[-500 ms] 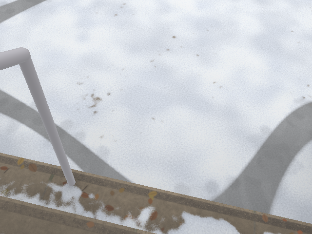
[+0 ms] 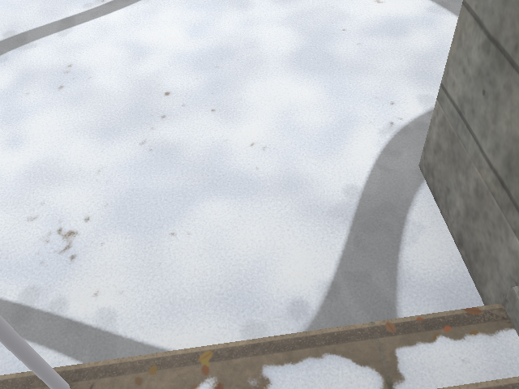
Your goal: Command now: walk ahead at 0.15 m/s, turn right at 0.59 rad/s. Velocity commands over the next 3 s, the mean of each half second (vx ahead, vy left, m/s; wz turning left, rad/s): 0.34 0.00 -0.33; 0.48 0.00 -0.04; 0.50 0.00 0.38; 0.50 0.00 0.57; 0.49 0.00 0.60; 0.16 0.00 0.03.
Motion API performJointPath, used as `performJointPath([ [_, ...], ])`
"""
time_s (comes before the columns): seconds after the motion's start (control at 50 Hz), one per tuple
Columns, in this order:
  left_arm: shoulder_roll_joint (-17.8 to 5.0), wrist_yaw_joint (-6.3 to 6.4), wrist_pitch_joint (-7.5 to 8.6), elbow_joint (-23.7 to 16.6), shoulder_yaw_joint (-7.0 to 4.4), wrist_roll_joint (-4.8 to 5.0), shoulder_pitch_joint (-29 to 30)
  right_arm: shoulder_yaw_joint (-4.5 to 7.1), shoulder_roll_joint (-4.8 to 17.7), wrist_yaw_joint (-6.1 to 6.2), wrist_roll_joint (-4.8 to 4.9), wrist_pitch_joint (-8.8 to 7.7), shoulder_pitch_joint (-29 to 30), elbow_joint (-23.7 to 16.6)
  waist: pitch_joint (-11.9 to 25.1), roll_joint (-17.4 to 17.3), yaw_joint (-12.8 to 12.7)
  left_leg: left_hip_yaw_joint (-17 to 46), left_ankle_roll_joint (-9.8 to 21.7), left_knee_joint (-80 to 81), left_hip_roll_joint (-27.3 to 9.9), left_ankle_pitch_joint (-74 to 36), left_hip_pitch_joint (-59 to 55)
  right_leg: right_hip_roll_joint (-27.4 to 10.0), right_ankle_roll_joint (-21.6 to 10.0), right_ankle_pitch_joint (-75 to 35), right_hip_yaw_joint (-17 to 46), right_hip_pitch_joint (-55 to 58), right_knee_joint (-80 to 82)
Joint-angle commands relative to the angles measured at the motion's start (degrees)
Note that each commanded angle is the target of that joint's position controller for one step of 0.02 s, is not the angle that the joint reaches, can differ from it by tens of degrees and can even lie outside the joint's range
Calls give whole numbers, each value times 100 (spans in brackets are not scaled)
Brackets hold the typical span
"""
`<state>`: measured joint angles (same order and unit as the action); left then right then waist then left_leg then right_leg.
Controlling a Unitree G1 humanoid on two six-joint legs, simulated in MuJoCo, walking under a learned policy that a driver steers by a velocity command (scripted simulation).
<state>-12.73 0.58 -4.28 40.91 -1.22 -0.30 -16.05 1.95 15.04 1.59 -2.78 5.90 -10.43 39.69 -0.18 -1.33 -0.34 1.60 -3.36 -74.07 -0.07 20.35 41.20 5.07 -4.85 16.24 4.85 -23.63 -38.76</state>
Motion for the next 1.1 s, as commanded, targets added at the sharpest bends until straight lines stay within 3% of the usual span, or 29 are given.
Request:
performJointPath([
  [0.02, -959, 70, 98, -559, -290, -43, 46, 10, 263, -70, -28, -82, 330, -508, 476, 637, -72, 36, -51, 490, 26, -278, 697, -1101, -1030, 1704, 2436, 920, 1826],
  [0.08, -1119, 0, 112, -631, -356, -93, -77, 5, 352, -135, 5, -184, 416, -479, 393, 840, -140, -62, 30, 984, 124, -527, -18, -1079, -1093, 1971, 2579, 636, 2060],
  [0.16, -938, -106, 149, -709, -304, -140, 48, -83, 276, -207, 123, -337, 296, -353, 252, 975, -97, -234, 146, 1670, 174, 113, -1251, -949, -1091, 1897, 2331, -89, 2075],
  [0.22, -881, -45, 88, -615, -289, -125, 27, -111, 226, -185, 296, -406, -411, -158, -54, 966, 207, -184, 454, 3670, 190, 757, -2852, -859, -916, 2363, 2400, -742, 1898],
  [0.24, -827, -26, 67, -592, -282, -82, 94, -102, 75, -192, 217, -411, -1057, 107, -192, 714, 524, -460, 561, 4398, 295, 416, -3702, -676, -804, 2340, 2237, -1238, 1500],
  [0.26, -558, 23, 85, -554, -252, -74, -4, -91, 137, -146, 152, -462, -1486, 270, -345, -30, 606, 71, 595, 4850, -7, 839, -4405, -226, -557, 2220, 1775, -1919, 318],
  [0.28, -48, 5, 183, -726, -129, 132, 107, -41, 634, -137, 81, -556, -1932, 271, -212, -1260, 660, 2591, 822, 5657, -1493, 2630, -4933, 586, -125, 2083, 809, -3028, -1495],
  [0.3, -846, -12, 336, -952, -322, 56, 904, 174, 1171, -136, 144, -583, -2403, 550, -909, -882, 884, 4173, 982, 6301, -2029, 2733, -4600, 656, -56, 1723, 992, -4075, -1718],
  [0.34, -843, -82, 435, -627, -362, -10, 790, 148, 953, -102, 163, -695, -1805, 522, -1148, -286, 350, 3487, 940, 6292, -1826, 2361, -4119, 351, 83, 494, 1276, -3896, -1948],
  [0.42, -726, -218, 340, 118, -392, -101, 86, 99, 511, -197, 208, -848, -1246, 514, -485, -575, -212, 1601, 1213, 6217, -960, 167, -2805, 123, 185, -1349, 721, -1955, -2637],
  [0.48, -640, -240, 342, 296, -376, -240, 546, 129, 442, -177, 312, -909, -1930, 936, -547, -119, -100, 1111, 1190, 5437, -886, -1122, -3497, -117, 130, -2322, 820, -2463, -2420],
  [0.56, -484, -220, 443, 304, -308, -245, 1489, 108, 462, -74, 193, -1048, -2813, 1324, -520, -592, 418, 1007, 1189, 4870, -741, -1601, -3935, -165, 201, -3184, 321, -2599, -1268],
  [0.6, -384, -325, 533, 250, -223, -322, 1966, 35, 283, -40, 179, -1097, -2721, 1381, -727, -364, 508, 767, 1225, 4635, -564, -1341, -3286, -377, 228, -4037, -244, -1967, -234],
  [0.68, -188, -406, 619, 226, -103, -205, 2371, -42, 255, -48, 120, -1032, -2710, 1467, -876, -298, 893, 929, 1349, 3972, -509, -1433, -3144, -512, 144, -4218, -620, -1347, 657],
  [0.72, -151, -302, 695, 146, -56, -143, 2468, -66, 236, 5, 151, -984, -2689, 1597, -959, -214, 1021, 735, 1276, 3590, -422, -1761, -2896, -527, 190, -4115, -737, -730, 1207],
  [0.78, -255, -133, 716, 477, -76, -41, 1702, -99, 250, 146, -8, -812, -2768, 1854, -1017, -108, 916, 929, 1384, 2507, -460, -2870, -3680, -827, 153, -3368, -418, -348, 2247],
  [0.82, -434, -1, 756, 1091, -209, -105, 4, -68, 385, 189, -30, -714, -2821, 2001, -268, 310, 210, 764, 1514, 313, -396, -3184, -3521, -825, 4, -3486, -668, 1358, 2807],
  [0.84, -607, -22, 687, 1382, -301, -110, -968, 15, 462, 104, 21, -747, -2799, 2071, 387, 688, -257, 380, 1370, -1376, 26, -1518, -2502, -1022, -16, -3553, -492, 3077, 2543],
  [0.86, -852, -136, 674, 1525, -306, -208, -1599, 20, -26, 48, 239, -817, -3295, 2064, 1231, 1436, -58, 177, 1072, -3595, 507, 3223, -179, -2056, -478, -6676, 269, 5534, -184],
  [0.88, -943, -209, 620, 1561, -338, 19, -1937, 37, 301, 129, 383, -877, -3396, 1870, 2051, 1167, -331, 438, 972, -4005, 337, 3166, 951, -2660, -944, -6737, 1072, 6538, -771],
  [0.9, -1213, -115, 605, 1473, -446, 173, -1550, 41, 543, 115, 377, -853, -2664, 1543, 1810, 1570, -515, 143, 834, -3490, 172, 2209, 2079, -3108, -1828, -2417, 2196, 6032, 702],
  [0.92, -640, -45, 496, 1294, -349, 101, -831, 141, 715, 41, 71, -766, -1735, 1445, 613, 517, -331, 13, 819, -2743, -206, 1223, 1854, -2522, -1490, -381, 1766, 4283, 1821],
  [0.94, -788, 32, 496, 1294, -369, -21, -763, 168, 631, -40, -32, -749, -1599, 1352, 300, 840, -242, 61, 709, -2559, -154, 1066, 1356, -2846, -1791, -450, 2328, 3197, 1965],
  [0.96, -404, 39, 638, 1374, -233, -64, -563, 203, 662, -63, -123, -748, -1477, 1442, -268, -166, 111, 670, 651, -912, -425, -123, 743, -2498, -1420, -1753, 1753, 1977, 1806],
  [0.98, -480, 19, 783, 1416, -223, -53, -571, 156, 207, -126, -70, -649, -1714, 1663, -644, 40, 377, 543, 491, 111, -471, -404, -178, -2078, -1181, -2226, 1024, 765, 1929],
  [1.0, -403, -22, 866, 1475, -225, -42, -455, 154, -23, -196, -27, -610, -1548, 1696, -599, 77, 358, 501, 379, 703, -341, -753, -710, -1781, -1007, -2216, 692, 259, 1999],
  [1.02, -553, -5, 890, 1600, -254, -35, -641, 167, -51, -210, -94, -580, -1571, 1693, -416, 452, 362, 373, 386, 779, -260, -866, -870, -1809, -1086, -2867, 585, 259, 1847],
  [1.06, -586, -46, 936, 1566, -259, -79, -712, 209, 13, -233, 4, -531, -1714, 1796, -172, 760, 457, 352, 580, 595, -189, -1868, -812, -1864, -1020, -3313, 476, 357, 1599],
  [1.1, -175, -20, 1052, 1666, -143, -8, -616, 286, 128, -343, 100, -649, -953, 1510, -375, 436, 437, 658, 758, 2193, -215, -3829, -536, -1381, -605, -1436, 10, 238, 1311],
])
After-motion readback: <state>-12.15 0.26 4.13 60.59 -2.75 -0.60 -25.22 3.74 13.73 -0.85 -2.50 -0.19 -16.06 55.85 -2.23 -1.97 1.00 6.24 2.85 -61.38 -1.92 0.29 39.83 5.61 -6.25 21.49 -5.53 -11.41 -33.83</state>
